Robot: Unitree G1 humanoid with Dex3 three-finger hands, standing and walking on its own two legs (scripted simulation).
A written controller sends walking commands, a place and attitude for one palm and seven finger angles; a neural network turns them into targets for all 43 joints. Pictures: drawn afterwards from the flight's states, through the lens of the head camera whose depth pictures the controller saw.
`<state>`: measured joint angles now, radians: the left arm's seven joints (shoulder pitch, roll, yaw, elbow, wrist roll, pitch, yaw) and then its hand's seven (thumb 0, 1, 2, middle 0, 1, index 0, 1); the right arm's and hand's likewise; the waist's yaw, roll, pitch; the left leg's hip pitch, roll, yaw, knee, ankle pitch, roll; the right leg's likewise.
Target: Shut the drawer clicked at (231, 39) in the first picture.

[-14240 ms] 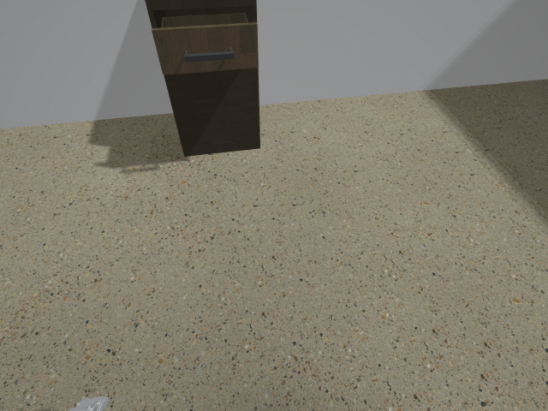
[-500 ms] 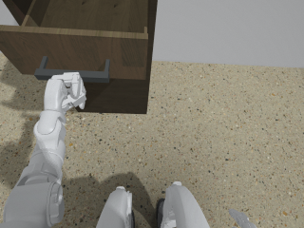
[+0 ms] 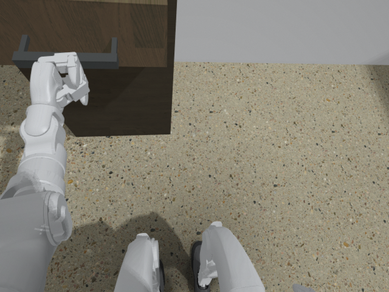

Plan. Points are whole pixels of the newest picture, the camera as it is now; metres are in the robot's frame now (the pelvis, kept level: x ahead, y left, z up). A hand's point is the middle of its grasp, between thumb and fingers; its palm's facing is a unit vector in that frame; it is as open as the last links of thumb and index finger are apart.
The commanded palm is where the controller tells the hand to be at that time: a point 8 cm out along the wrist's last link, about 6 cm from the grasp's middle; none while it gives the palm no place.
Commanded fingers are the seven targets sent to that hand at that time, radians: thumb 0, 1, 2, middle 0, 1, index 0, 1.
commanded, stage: push the drawer shut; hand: left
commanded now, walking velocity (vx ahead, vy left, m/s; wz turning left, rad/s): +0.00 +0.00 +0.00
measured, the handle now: (69, 51) +0.59 +0.21 +0.04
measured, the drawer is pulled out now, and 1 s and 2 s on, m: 0.09 0.00 0.00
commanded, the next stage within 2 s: pull the fist back off the drawer in 1.06 s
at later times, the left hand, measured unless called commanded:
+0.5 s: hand (84, 60) +0.57 +0.18 +0.04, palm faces -0.01 -1.00 -0.02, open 3.0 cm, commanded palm +0.57 +0.20 +0.04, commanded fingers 0.00 0.90 0.90 -1.40 -1.60 -1.40 -1.60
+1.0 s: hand (80, 45) +0.61 +0.19 +0.04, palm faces +0.00 -1.00 -0.02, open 2.9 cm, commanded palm +0.64 +0.19 +0.04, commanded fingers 0.00 0.90 0.90 -1.40 -1.60 -1.40 -1.60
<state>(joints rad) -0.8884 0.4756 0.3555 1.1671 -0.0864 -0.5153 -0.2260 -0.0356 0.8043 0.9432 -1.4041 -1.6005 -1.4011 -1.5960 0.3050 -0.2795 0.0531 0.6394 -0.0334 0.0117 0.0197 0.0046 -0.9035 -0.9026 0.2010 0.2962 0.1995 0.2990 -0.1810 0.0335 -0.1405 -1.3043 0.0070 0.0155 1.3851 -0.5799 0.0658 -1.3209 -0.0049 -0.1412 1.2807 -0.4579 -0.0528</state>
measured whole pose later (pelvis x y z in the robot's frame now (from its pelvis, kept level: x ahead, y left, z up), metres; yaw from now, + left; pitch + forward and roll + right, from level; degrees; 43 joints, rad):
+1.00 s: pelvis +0.00 +0.00 -0.02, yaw -2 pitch +35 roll -8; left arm -1.30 0.75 0.38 1.36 0.05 -0.36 -0.22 -0.04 0.62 0.94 -1.40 -1.60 -1.40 -1.60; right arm 0.37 -0.26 0.12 0.63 -0.07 0.05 0.04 0.00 -0.90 -0.90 0.20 0.30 0.20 0.30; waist -0.31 0.04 -0.11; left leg -1.49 0.02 -0.04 1.47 -0.59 0.07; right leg -1.47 0.01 -0.19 1.31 -0.45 -0.05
